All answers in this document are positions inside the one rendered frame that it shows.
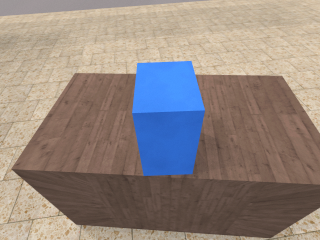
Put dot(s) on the carton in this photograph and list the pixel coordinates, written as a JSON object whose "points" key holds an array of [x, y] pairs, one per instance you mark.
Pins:
{"points": [[168, 113]]}

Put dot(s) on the pedestal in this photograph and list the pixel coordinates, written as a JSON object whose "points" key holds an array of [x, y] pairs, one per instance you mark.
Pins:
{"points": [[256, 171]]}

